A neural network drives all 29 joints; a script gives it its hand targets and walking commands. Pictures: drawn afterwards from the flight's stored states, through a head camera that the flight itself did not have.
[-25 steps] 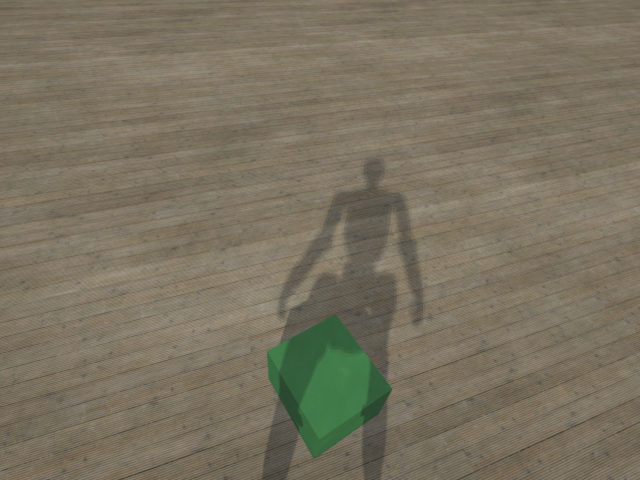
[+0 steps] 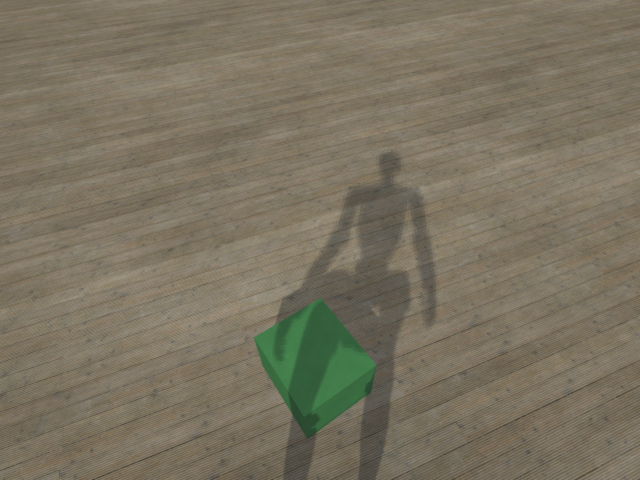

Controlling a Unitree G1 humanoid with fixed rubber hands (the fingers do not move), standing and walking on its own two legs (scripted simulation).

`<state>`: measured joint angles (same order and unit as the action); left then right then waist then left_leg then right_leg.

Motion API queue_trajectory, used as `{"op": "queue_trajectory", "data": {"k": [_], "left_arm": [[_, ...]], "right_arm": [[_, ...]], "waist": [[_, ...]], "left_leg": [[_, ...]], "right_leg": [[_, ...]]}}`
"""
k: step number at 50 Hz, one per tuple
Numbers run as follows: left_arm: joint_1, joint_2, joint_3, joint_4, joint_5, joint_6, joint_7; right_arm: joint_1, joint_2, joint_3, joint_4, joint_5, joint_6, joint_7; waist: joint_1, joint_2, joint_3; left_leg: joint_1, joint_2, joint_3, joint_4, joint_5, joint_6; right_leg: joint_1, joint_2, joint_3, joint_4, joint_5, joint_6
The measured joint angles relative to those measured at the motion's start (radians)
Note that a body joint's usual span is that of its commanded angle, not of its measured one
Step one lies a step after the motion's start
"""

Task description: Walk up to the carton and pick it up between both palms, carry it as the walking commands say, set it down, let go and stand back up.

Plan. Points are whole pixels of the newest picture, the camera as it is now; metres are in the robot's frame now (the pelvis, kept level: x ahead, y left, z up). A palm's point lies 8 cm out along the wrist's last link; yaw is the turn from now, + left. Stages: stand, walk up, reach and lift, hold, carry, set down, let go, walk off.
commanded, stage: walk up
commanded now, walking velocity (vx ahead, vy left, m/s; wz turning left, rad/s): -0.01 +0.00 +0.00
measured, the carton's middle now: (314, 365) +0.58 +0.05 -0.68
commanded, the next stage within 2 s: none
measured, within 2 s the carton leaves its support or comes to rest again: neither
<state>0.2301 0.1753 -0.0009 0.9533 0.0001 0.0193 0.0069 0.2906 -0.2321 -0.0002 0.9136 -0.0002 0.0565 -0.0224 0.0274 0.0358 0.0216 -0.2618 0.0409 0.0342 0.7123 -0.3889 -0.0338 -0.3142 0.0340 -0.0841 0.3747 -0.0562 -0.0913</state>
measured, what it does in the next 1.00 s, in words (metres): steps on the spot: left foot, then right foot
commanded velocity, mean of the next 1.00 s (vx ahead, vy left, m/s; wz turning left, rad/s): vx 0.15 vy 0.03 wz -0.01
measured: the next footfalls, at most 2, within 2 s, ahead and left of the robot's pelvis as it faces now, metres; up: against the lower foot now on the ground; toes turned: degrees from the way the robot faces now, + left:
left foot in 0.10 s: +0.02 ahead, +0.14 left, +0.01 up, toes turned +3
right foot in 0.34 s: +0.01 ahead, -0.07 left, +0.00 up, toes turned -6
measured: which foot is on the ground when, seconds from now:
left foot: up 0.00-0.08, down 0.10-0.34, up 0.36-0.84, down 0.86-1.00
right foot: down 0.00-0.16, up 0.18-0.32, down 0.34-0.86, up 0.88-1.00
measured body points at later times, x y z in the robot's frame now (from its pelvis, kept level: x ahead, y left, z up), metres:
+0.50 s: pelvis -0.04 +0.00 +0.02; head -0.03 -0.03 +0.47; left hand -0.07 +0.25 -0.11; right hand +0.00 -0.24 -0.14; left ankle -0.03 +0.16 -0.67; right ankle -0.03 -0.07 -0.74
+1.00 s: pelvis +0.04 +0.08 +0.01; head +0.04 +0.10 +0.45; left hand +0.04 +0.32 -0.15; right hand +0.08 -0.16 -0.13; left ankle +0.04 +0.19 -0.74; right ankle +0.00 -0.06 -0.68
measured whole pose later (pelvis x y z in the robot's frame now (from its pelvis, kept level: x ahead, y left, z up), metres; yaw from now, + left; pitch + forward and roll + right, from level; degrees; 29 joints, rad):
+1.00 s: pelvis +0.04 +0.08 +0.01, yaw +1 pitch -1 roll -2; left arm 0.35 0.20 0.00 0.96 0.00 0.02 0.01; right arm 0.32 -0.19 -0.01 0.93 0.00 0.00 0.00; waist 0.03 0.00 0.01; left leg -0.22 0.05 0.03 0.47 -0.24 0.01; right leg -0.36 -0.04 -0.07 0.94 -0.39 0.03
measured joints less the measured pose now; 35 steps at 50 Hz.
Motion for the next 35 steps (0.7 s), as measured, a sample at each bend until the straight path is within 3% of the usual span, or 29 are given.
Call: {"op": "queue_trajectory", "data": {"k": [5,8,11,14,17,18,20,24,28,35], "left_arm": [[0.001,0.002,0.000,0.000,0.000,0.009,0.000],[0.001,0.010,0.000,0.001,0.000,0.027,-0.001],[0.002,0.016,0.000,0.001,0.000,0.035,-0.010],[0.030,0.030,0.000,0.000,0.000,0.031,-0.013],[0.078,0.036,0.000,0.007,0.000,0.015,-0.009],[0.089,0.031,0.000,0.010,0.000,0.011,-0.009],[0.121,0.026,0.000,0.011,0.000,-0.003,-0.007],[0.174,0.024,0.000,0.010,0.000,-0.017,0.001],[0.224,0.019,0.000,0.011,0.000,-0.051,0.006],[0.291,-0.006,0.000,0.013,0.000,-0.062,0.010]], "right_arm": [[0.025,0.000,0.000,0.000,0.000,0.000,0.000],[0.058,0.006,0.000,0.001,0.000,0.000,0.000],[0.101,0.006,0.000,0.007,0.000,0.000,0.000],[0.097,0.006,0.000,0.012,0.000,0.000,-0.001],[0.059,0.009,0.000,0.011,0.000,-0.010,0.000],[0.051,0.007,0.000,0.012,0.000,-0.010,0.001],[0.045,0.008,0.000,0.013,0.000,-0.010,0.008],[0.012,0.008,-0.004,0.012,0.000,-0.010,0.025],[-0.021,0.003,-0.005,0.012,0.000,-0.011,0.037],[-0.069,0.000,-0.005,0.011,0.000,-0.010,0.053]], "waist": [[0.000,-0.003,0.000],[0.000,-0.017,0.000],[-0.001,-0.003,0.000],[0.001,-0.002,-0.002],[0.002,-0.020,-0.005],[0.001,-0.011,-0.003],[0.002,-0.012,-0.011],[0.002,-0.035,-0.013],[0.001,-0.047,-0.014],[0.002,-0.007,-0.022]], "left_leg": [[0.064,-0.002,0.000,-0.182,0.012,0.011],[0.069,-0.006,0.003,-0.205,0.061,0.017],[0.070,0.000,-0.013,-0.239,0.081,0.039],[0.058,0.000,-0.012,-0.260,0.154,0.042],[0.030,-0.009,0.027,-0.233,0.173,0.029],[0.012,-0.004,0.023,-0.192,0.127,0.029],[-0.053,-0.013,0.019,-0.038,0.057,0.029],[-0.180,-0.016,0.018,0.170,0.059,0.026],[-0.217,-0.015,0.009,0.183,0.129,0.018],[-0.215,-0.013,-0.009,0.157,0.175,0.001]], "right_leg": [[0.000,0.006,-0.005,-0.004,0.021,0.005],[0.001,0.004,0.002,-0.001,-0.033,0.035],[-0.033,0.010,0.001,0.167,-0.177,0.073],[-0.016,0.004,0.004,0.305,-0.202,0.079],[0.064,-0.025,0.006,0.165,-0.229,0.074],[0.067,-0.020,0.002,0.155,-0.233,0.055],[0.069,-0.025,-0.001,0.144,-0.228,0.043],[0.108,-0.063,0.002,0.020,-0.211,0.032],[0.124,-0.119,0.008,-0.070,-0.069,0.037],[0.145,-0.141,0.006,-0.102,-0.097,0.065]]}}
